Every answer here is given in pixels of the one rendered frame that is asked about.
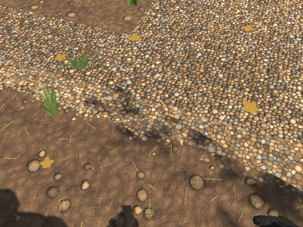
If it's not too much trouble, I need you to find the right robot hand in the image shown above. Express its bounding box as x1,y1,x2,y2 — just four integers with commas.
253,215,300,227

